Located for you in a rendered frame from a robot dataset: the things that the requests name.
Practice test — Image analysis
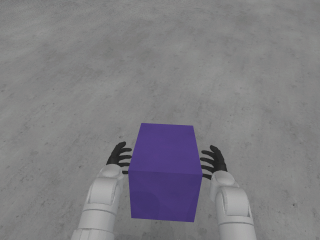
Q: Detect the robot left forearm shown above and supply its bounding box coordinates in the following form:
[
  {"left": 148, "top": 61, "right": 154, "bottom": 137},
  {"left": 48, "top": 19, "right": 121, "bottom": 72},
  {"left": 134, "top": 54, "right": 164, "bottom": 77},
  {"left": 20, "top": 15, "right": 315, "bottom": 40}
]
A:
[{"left": 71, "top": 164, "right": 124, "bottom": 240}]

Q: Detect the robot right forearm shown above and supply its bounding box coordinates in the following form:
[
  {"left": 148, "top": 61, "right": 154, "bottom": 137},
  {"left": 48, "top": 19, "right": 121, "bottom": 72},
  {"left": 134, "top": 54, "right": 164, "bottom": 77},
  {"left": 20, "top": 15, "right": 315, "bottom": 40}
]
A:
[{"left": 209, "top": 170, "right": 257, "bottom": 240}]

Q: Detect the carton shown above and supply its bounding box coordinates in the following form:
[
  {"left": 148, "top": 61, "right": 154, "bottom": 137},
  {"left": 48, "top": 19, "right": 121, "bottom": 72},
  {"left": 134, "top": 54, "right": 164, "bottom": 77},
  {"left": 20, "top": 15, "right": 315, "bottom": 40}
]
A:
[{"left": 128, "top": 123, "right": 203, "bottom": 223}]

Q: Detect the left robot hand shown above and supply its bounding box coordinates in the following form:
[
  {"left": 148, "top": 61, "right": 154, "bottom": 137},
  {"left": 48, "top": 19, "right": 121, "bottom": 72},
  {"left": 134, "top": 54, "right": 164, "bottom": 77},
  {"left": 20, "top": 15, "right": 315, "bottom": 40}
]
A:
[{"left": 106, "top": 141, "right": 132, "bottom": 174}]

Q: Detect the right robot hand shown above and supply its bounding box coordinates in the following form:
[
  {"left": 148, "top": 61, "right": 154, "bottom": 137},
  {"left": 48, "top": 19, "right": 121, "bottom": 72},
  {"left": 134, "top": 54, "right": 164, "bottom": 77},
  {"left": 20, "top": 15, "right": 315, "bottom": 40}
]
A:
[{"left": 200, "top": 145, "right": 228, "bottom": 180}]

